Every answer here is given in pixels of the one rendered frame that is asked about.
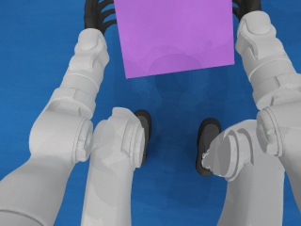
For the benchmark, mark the right robot upper arm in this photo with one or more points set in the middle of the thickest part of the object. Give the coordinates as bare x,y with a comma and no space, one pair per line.
279,133

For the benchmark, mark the left robot upper arm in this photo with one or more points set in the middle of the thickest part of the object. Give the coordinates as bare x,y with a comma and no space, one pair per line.
32,194

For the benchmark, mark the right robot forearm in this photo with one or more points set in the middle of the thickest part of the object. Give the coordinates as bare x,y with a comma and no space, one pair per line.
268,67

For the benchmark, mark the robot right hand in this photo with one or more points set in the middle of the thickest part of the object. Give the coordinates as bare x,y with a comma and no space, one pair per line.
244,7

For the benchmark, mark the carton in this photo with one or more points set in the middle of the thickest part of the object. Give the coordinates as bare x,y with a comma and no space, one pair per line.
171,36

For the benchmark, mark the robot right shin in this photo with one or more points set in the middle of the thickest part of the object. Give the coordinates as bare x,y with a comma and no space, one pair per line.
209,159

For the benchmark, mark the robot left hand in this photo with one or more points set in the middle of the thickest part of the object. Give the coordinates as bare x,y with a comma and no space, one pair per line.
93,18

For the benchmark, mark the left robot forearm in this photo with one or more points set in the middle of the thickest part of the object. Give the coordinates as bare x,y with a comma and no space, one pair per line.
82,80

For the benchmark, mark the robot right foot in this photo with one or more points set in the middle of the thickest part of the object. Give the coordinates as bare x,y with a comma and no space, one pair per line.
209,129

